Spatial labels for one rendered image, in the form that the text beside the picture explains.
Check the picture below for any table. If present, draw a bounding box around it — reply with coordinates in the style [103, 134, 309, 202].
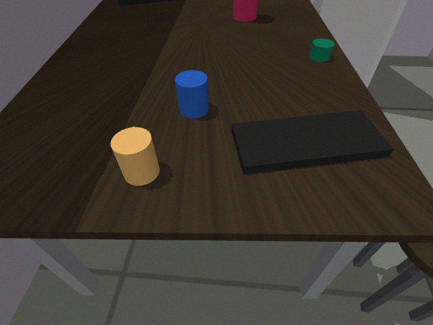
[0, 0, 433, 299]

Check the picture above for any stool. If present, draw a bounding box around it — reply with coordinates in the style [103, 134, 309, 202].
[353, 242, 433, 322]

